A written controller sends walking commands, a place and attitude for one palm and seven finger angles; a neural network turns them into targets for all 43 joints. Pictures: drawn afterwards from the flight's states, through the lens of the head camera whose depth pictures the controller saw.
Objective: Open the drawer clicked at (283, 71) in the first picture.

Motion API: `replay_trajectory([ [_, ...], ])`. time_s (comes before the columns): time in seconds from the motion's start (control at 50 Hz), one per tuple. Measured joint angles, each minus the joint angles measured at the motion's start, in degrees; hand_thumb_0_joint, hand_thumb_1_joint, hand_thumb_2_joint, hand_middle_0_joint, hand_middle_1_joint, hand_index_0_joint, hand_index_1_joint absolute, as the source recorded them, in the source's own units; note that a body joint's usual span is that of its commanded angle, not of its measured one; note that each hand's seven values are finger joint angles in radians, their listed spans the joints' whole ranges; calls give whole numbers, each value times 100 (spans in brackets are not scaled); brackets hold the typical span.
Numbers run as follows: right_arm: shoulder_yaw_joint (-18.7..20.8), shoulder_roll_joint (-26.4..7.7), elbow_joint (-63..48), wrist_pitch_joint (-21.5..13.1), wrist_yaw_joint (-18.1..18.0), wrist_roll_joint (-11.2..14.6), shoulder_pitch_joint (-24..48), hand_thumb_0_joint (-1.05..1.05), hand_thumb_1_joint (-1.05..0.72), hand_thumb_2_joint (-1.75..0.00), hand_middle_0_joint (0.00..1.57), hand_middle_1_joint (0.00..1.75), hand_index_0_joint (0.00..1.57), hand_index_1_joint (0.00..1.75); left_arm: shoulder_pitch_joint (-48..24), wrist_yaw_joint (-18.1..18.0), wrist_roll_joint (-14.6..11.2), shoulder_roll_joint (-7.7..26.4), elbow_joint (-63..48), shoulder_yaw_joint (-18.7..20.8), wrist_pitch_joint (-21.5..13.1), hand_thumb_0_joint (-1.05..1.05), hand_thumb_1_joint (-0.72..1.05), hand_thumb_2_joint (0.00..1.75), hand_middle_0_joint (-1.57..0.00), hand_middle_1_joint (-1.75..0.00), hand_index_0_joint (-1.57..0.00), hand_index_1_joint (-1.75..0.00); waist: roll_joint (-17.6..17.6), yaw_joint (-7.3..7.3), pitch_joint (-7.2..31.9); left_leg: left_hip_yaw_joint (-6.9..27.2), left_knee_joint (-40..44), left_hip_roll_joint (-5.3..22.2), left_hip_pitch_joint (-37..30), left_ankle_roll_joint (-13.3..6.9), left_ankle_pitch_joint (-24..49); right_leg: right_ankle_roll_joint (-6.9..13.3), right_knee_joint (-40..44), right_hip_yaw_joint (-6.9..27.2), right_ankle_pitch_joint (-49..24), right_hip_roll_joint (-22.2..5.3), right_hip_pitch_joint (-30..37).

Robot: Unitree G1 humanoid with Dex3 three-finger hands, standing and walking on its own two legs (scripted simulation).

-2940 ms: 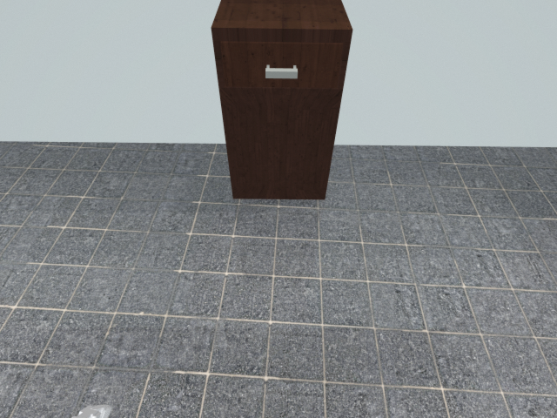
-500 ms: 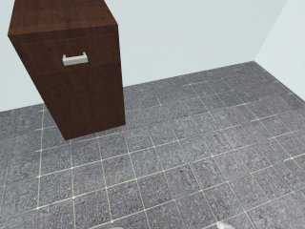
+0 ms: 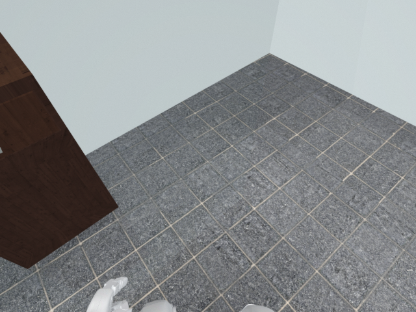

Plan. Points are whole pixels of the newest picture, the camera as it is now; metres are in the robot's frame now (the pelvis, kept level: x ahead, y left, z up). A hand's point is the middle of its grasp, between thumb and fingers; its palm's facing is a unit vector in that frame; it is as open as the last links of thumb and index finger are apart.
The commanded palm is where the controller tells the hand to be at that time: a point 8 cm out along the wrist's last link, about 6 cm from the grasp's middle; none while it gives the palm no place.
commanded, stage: turn to face it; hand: left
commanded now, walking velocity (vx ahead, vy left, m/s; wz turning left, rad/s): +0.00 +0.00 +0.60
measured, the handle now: out of the picture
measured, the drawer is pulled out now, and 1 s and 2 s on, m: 0.00 0.00 0.00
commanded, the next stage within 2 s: take the last steps up to it in 0.98 s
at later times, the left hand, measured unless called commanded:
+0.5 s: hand out of the picture +0.04 +0.26 -0.15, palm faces +0.31 -0.91 -0.26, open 7.4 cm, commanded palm none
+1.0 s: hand out of the picture -0.05 +0.15 -0.14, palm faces +0.56 -0.79 -0.24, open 7.4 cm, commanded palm none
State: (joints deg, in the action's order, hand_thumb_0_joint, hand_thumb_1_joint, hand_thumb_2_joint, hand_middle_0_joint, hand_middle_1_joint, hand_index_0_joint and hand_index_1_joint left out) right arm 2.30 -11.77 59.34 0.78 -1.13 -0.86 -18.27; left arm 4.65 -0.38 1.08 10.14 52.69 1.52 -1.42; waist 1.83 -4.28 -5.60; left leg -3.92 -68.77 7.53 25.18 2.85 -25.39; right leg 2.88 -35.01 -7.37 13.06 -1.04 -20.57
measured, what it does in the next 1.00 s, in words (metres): steps on the spot, turning left: left foot, then right foot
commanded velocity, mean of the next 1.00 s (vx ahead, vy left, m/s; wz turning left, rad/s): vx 0.00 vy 0.00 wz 0.50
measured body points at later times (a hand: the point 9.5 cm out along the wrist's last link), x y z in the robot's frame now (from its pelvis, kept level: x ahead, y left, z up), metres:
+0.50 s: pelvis +0.04 +0.03 +0.02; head +0.06 +0.05 +0.47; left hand +0.03 +0.30 -0.13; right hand +0.15 -0.20 -0.12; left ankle +0.07 +0.12 -0.72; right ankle +0.07 -0.13 -0.66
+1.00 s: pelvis +0.02 -0.04 +0.02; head +0.05 -0.03 +0.46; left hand -0.07 +0.19 -0.13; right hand +0.25 -0.20 -0.13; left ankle -0.06 +0.08 -0.67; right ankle +0.09 -0.13 -0.72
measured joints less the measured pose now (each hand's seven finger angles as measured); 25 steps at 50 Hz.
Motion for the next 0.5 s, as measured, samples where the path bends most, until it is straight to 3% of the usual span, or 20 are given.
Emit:
replay_trajectory([
  [0.08, -78, 202, -84, 2, 24, 9, 88, 1, -92, -90, 20, 30, 19, 30, 115, -40, 18, -181, 233, -81, 111, 0, 90, 90, -20, -30, -20, -30, -48, -19, 229, 25, 1213, -75, 48, 1, 245, -30, 363, -174, -11, -45, 366],
  [0.18, -107, 398, -92, 69, 82, -12, 84, 1, -92, -90, 20, 30, 20, 30, 229, -74, -12, -234, 205, 5, 185, 0, 91, 90, -20, -30, -20, -30, -190, 153, 343, -240, 2682, -210, -418, -31, 676, -204, 147, -543, 296, -228, 573],
  [0.2, -92, 381, -114, 62, 105, -17, 53, 1, -93, -90, 20, 30, 20, 30, 282, -72, -24, -225, 178, 30, 218, 0, 91, 90, -20, -30, -20, -30, -189, 182, 382, -219, 2970, -243, -501, -136, 874, -257, -45, -623, 427, -277, 518],
  [0.22, -75, 393, -124, 61, 119, -35, 67, 1, -93, -90, 20, 30, 20, 30, 331, -73, -43, -183, 166, 74, 266, 0, 91, 90, -20, -30, -20, -30, -259, 212, 394, -203, 2903, -320, -446, -303, 867, -343, -322, -583, 755, -339, 409],
  [0.26, -54, 412, -182, 46, 115, -71, 126, 1, -93, -90, 20, 30, 20, 30, 437, -84, -32, -67, 185, 170, 368, 0, 91, 90, -20, -30, -20, -30, -357, 232, 388, -193, 2884, -442, -403, -548, 791, -430, -1290, -193, 1429, -298, 19],
  [0.34, -26, 380, -299, -25, 66, -51, 214, 1, -92, -90, 20, 30, 20, 30, 588, -59, -1, 164, 303, 307, 414, 0, 91, 90, -20, -30, -20, -30, -402, 278, 339, -101, 3546, -654, -603, -624, 1133, -556, -2681, 334, 1147, -241, -584],
  [0.5, 79, 101, -448, 4, 80, -26, 419, 1, -91, -90, 20, 30, 20, 30, 729, -95, -37, 423, 289, 389, 469, 1, 91, 90, -19, -30, -19, -30, -221, 326, 292, 327, 4259, -859, -809, -611, 1600, -725, -2050, 661, 1080, -255, -459],
])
